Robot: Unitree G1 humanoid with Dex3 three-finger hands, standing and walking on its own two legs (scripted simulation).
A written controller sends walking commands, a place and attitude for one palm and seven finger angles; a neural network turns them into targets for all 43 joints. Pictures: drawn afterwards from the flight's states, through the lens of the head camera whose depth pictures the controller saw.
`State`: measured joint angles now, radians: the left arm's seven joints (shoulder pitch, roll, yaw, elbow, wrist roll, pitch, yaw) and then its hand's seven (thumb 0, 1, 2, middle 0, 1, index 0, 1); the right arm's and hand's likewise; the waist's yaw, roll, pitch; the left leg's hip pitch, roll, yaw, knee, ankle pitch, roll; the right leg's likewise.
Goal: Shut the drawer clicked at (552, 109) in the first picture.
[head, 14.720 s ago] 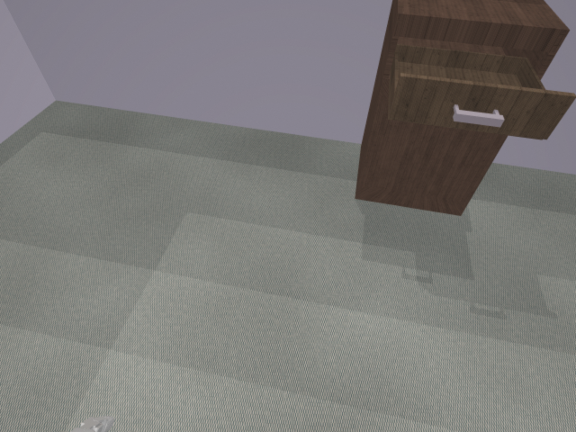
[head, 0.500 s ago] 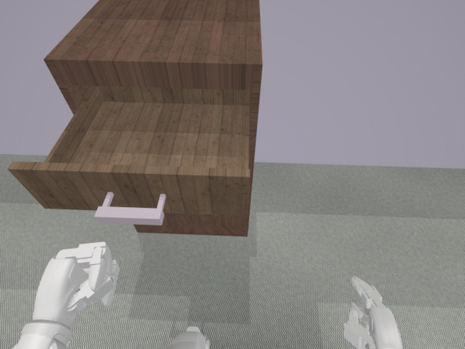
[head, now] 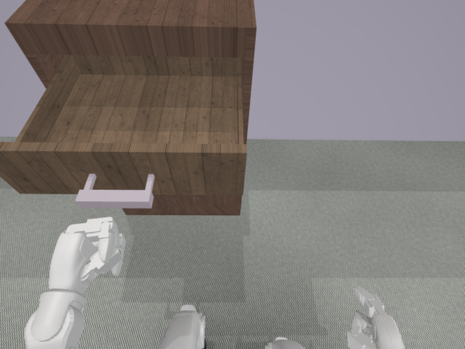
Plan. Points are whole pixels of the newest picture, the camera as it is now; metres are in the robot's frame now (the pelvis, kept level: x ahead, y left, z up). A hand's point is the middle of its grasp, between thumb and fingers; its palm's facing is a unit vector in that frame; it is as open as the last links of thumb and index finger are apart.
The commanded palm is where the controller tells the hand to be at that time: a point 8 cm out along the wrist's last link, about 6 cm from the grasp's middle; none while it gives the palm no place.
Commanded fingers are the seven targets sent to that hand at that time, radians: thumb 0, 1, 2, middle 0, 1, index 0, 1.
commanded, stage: bring the fist close to the handle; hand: left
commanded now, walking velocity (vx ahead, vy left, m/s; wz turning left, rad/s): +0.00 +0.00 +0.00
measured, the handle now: (118, 189) +0.38 +0.23 +0.02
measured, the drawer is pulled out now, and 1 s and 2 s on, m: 0.28 0.27 0.15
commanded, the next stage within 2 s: push the drawer shut in 0.62 s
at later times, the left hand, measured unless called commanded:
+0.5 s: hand (130, 240) +0.29 +0.19 +0.02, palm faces +0.03 -1.00 -0.05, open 3.2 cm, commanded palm +0.27 +0.24 +0.03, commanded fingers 0.00 0.90 0.90 -1.40 -1.60 -1.40 -1.60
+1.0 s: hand (131, 227) +0.31 +0.19 +0.02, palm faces +0.02 -1.00 -0.05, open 3.1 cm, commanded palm +0.30 +0.25 +0.03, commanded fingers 0.00 0.90 0.90 -1.40 -1.60 -1.40 -1.60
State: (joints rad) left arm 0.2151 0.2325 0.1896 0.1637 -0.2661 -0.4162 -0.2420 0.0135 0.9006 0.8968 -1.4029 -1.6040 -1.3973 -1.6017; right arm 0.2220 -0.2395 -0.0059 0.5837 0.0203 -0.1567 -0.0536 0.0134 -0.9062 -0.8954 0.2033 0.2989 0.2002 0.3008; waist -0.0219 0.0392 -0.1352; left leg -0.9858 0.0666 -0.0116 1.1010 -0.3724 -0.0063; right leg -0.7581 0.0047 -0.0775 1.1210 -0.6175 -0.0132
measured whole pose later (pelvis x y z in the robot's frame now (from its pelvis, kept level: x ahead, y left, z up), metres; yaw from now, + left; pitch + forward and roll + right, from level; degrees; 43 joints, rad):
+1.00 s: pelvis +0.00 +0.00 -0.02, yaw -1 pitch +18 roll -3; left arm 0.00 0.27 0.20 0.32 -0.23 -0.41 -0.20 0.00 0.87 0.90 -1.40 -1.60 -1.40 -1.60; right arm 0.21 -0.24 0.00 0.58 0.02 -0.05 -0.05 0.01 -0.91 -0.90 0.20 0.30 0.20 0.30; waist -0.03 0.03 -0.15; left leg -1.10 0.08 -0.02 1.19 -0.40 -0.01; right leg -0.87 0.02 -0.08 1.21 -0.65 -0.02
